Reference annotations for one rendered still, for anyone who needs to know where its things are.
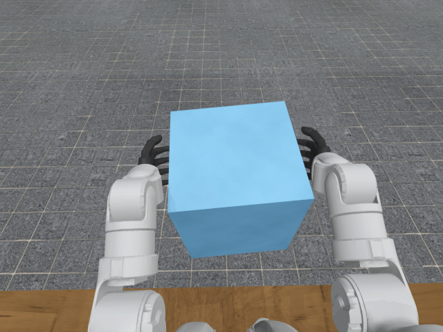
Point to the robot right hand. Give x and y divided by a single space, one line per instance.
317 146

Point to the robot right forearm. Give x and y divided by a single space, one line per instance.
360 238

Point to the right robot upper arm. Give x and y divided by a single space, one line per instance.
374 302

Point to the carton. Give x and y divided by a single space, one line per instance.
237 182

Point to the right robot shin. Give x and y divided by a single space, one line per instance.
260 319

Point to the robot left forearm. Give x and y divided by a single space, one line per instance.
130 239

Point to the left robot upper arm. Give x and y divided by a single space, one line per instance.
129 311

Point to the robot left hand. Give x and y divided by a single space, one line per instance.
148 155

